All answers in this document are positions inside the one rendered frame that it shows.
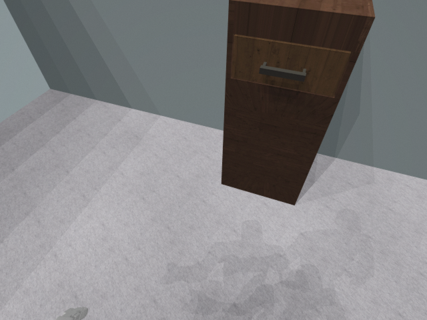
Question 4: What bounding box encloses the drawer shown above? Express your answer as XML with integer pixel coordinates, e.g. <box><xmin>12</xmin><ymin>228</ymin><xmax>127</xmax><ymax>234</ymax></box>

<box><xmin>232</xmin><ymin>34</ymin><xmax>351</xmax><ymax>96</ymax></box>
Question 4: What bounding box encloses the cabinet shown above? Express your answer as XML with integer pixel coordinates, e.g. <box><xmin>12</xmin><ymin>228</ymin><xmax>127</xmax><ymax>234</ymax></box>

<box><xmin>222</xmin><ymin>0</ymin><xmax>375</xmax><ymax>205</ymax></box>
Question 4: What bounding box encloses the handle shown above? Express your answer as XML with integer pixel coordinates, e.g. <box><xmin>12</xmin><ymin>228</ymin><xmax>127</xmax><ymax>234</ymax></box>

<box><xmin>259</xmin><ymin>62</ymin><xmax>306</xmax><ymax>82</ymax></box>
